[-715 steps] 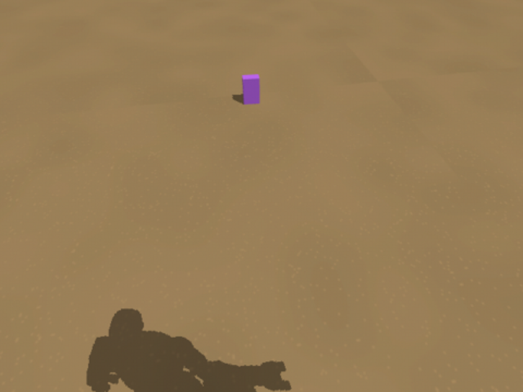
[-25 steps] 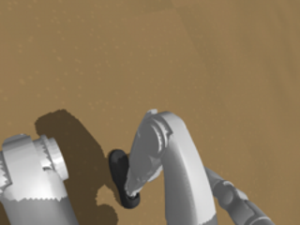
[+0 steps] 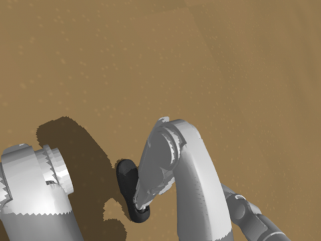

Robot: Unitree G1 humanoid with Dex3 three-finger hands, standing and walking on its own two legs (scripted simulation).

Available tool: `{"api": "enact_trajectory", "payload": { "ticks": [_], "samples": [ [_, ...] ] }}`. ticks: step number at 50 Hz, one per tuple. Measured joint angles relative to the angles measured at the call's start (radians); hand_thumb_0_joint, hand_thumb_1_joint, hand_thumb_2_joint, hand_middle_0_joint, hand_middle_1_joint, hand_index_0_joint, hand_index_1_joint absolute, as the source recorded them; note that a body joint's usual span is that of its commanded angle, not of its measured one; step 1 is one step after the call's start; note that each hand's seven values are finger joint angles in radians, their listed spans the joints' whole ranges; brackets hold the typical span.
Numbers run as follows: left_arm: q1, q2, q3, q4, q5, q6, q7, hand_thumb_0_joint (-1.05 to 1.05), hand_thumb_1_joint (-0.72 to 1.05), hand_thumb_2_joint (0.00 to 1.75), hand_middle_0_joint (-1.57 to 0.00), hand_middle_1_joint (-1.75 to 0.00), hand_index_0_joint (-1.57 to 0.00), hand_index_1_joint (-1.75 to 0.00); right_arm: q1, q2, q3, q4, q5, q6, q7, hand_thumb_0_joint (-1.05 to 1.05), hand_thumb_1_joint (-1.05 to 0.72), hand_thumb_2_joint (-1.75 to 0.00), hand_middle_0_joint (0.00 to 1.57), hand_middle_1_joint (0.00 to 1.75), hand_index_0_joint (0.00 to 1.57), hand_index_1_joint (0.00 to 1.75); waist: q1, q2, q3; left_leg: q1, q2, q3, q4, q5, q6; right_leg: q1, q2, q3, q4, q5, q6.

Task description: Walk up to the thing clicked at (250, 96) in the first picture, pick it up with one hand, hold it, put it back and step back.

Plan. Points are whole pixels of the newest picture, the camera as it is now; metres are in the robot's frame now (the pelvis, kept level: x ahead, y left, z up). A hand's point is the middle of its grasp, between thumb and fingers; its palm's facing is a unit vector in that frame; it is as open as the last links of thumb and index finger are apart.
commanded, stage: close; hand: left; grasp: from the side
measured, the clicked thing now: out of the picture +0.47 +0.32 -0.19
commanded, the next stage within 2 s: settle in 1.10 s
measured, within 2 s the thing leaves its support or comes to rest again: leaves its support in 1.44 s
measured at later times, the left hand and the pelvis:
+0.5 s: hand out of the picture +0.45 +0.34 -0.16, palm faces +0.50 -0.87 -0.01, open 11.8 cm; pelvis +0.00 +0.00 +0.01, yaw +0 degrees
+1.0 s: hand out of the picture +0.45 +0.34 -0.15, palm faces +0.49 -0.87 -0.01, open 9.5 cm; pelvis +0.00 +0.00 +0.01, yaw +0 degrees
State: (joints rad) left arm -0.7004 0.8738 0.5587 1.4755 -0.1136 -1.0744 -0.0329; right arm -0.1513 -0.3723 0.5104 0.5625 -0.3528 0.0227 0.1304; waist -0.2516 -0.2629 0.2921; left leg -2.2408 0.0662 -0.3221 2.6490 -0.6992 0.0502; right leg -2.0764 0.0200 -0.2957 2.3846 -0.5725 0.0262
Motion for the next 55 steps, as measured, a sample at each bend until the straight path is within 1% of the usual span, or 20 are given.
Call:
{"api": "enact_trajectory", "payload": {
  "ticks": [10, 16, 22, 30, 37, 44, 50, 55],
  "samples": [
    [-0.03, 0.024, -0.018, 0.016, 0.012, 0.013, 0.022, -0.01, -0.24, 0.27, -0.3, -0.27, -0.3, -0.26, 0.012, -0.001, 0.01, -0.003, 0.0, 0.013, 0.001, 0.0, -0.91, -0.9, 0.2, 0.3, 0.2, 0.3, -0.007, 0.0, 0.001, 0.007, -0.002, -0.006, -0.003, -0.015, -0.002, 0.01, 0.002, -0.005, -0.008, -0.013, 0.003],
    [-0.049, 0.036, -0.013, 0.019, 0.018, 0.023, 0.033, -0.01, -0.12, 0.34, -0.36, -0.34, -0.37, -0.33, 0.003, -0.005, 0.012, -0.008, -0.001, 0.023, 0.001, 0.0, -0.91, -0.9, 0.2, 0.3, 0.2, 0.3, -0.01, -0.003, 0.01, 0.008, -0.002, -0.007, -0.01, -0.012, -0.004, 0.01, 0.002, -0.006, -0.014, -0.011, 0.001],
    [-0.056, 0.053, 0.0, 0.022, 0.022, 0.026, 0.03, -0.01, -0.02, 0.4, -0.43, -0.41, -0.43, -0.4, -0.004, -0.007, 0.014, -0.01, -0.003, 0.031, -0.002, 0.0, -0.9, -0.9, 0.2, 0.3, 0.2, 0.3, -0.014, -0.002, 0.011, 0.005, -0.002, -0.011, -0.012, -0.014, -0.007, 0.005, 0.003, -0.008, -0.017, -0.01, -0.001],
    [-0.066, 0.062, 0.003, 0.025, 0.021, 0.039, 0.023, -0.01, 0.0, 0.46, -0.52, -0.53, -0.52, -0.52, -0.004, -0.005, 0.017, -0.009, -0.002, 0.036, -0.008, 0.0, -0.9, -0.9, 0.2, 0.3, 0.2, 0.3, -0.015, -0.002, 0.011, 0.006, -0.001, -0.01, -0.013, -0.015, -0.006, 0.006, 0.005, -0.008, -0.019, -0.01, 0.0],
    [-0.071, 0.069, 0.008, 0.016, 0.033, 0.055, 0.018, -0.01, -0.02, 0.51, -0.61, -0.64, -0.61, -0.63, 0.0, -0.002, 0.016, -0.009, -0.001, 0.04, -0.01, 0.0, -0.9, -0.9, 0.2, 0.3, 0.2, 0.3, -0.015, 0.0, 0.011, 0.004, 0.0, -0.008, -0.015, -0.011, 0.0, 0.008, 0.007, -0.006, -0.023, -0.008, 0.005],
    [-0.068, 0.061, 0.0, 0.001, 0.04, 0.069, 0.017, -0.01, -0.03, 0.58, -0.72, -0.77, -0.72, -0.75, 0.012, -0.001, 0.012, -0.013, 0.004, 0.045, -0.009, 0.0, -0.9, -0.89, 0.2, 0.3, 0.2, 0.3, -0.011, 0.0, 0.007, 0.008, 0.001, -0.004, -0.019, -0.008, 0.0, 0.011, 0.006, -0.003, -0.025, -0.005, 0.004],
    [-0.071, 0.057, 0.005, 0.001, 0.039, 0.08, 0.025, 0.01, -0.11, 0.62, -0.75, -0.84, -0.76, -0.84, 0.011, -0.003, 0.008, -0.012, 0.006, 0.044, -0.009, 0.0, -0.9, -0.89, 0.2, 0.3, 0.2, 0.3, -0.015, 0.004, 0.007, 0.008, 0.001, -0.002, -0.024, -0.006, -0.002, 0.007, 0.006, -0.002, -0.027, -0.004, 0.002],
    [-0.08, 0.072, 0.011, 0.013, 0.047, 0.079, 0.026, 0.01, -0.18, 0.65, -0.78, -0.91, -0.79, -0.91, 0.01, -0.002, 0.011, -0.013, 0.004, 0.045, -0.011, 0.0, -0.9, -0.89, 0.2, 0.3, 0.2, 0.3, -0.021, 0.001, 0.009, 0.007, 0.0, -0.006, -0.023, -0.005, -0.006, 0.005, 0.006, -0.004, -0.026, -0.002, -0.001]
  ]
}}
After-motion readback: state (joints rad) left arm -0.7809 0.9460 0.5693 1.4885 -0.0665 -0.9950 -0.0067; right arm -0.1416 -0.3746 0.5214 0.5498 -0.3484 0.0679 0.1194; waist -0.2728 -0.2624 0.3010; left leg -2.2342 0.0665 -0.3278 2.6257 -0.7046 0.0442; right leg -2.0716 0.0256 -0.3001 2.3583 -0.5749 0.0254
